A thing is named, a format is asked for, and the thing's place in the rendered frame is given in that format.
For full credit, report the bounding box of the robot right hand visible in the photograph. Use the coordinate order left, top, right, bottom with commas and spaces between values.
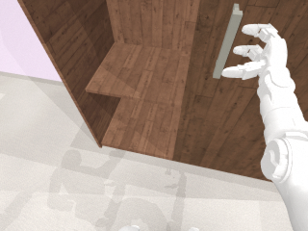
221, 23, 288, 80

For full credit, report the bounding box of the wardrobe door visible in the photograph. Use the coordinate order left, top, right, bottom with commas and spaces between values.
172, 0, 308, 182

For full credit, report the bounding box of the handle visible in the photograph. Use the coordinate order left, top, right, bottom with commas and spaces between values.
213, 3, 243, 79

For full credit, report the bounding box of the right robot upper arm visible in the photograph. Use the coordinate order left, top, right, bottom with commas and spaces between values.
260, 137, 308, 231

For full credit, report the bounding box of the robot right forearm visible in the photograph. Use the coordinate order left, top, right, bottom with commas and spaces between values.
257, 65, 308, 145

